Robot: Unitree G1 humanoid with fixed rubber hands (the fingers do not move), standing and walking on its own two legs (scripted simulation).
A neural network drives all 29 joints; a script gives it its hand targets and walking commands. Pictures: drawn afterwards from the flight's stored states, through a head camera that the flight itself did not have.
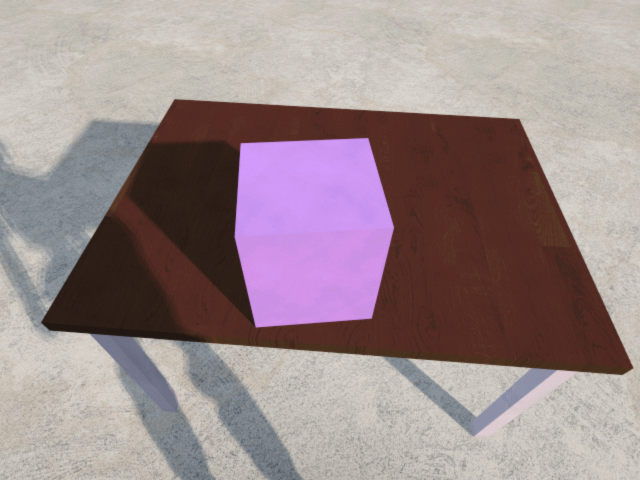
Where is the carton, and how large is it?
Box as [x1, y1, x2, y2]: [235, 138, 393, 326]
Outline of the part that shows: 367,138 241,143 235,240 256,326 371,318 393,226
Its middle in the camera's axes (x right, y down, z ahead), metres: -0.02 +0.00 +0.67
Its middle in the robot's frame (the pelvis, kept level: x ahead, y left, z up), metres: +0.50 +0.03 -0.04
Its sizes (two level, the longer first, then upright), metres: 0.210 0.200 0.250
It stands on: a table, 0.61 m high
